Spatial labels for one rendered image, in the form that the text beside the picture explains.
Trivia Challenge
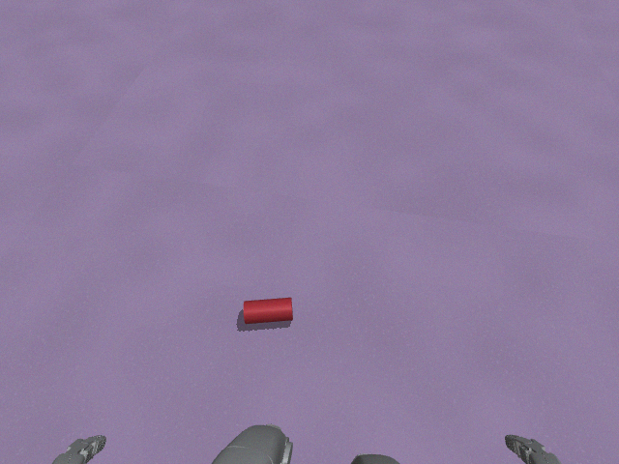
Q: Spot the right robot hand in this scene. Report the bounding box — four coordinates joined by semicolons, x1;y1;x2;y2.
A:
505;435;562;464

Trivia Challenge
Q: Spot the can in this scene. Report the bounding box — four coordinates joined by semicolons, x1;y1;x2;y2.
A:
244;298;293;324

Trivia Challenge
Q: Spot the left robot hand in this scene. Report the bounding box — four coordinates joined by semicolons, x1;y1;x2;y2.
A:
52;435;106;464

